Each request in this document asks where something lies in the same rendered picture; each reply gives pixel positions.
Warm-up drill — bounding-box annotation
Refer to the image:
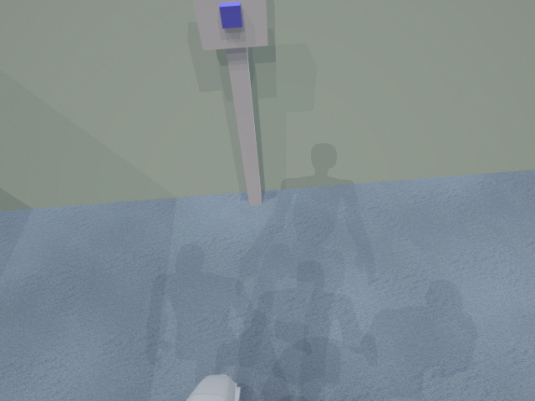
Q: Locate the panel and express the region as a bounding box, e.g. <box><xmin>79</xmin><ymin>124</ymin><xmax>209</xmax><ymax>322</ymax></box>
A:
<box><xmin>192</xmin><ymin>0</ymin><xmax>268</xmax><ymax>206</ymax></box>

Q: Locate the button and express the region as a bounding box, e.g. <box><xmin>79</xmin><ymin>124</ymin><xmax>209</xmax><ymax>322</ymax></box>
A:
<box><xmin>219</xmin><ymin>2</ymin><xmax>242</xmax><ymax>28</ymax></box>

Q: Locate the robot left thigh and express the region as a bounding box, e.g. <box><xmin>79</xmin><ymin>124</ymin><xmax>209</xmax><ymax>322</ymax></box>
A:
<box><xmin>186</xmin><ymin>375</ymin><xmax>241</xmax><ymax>401</ymax></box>

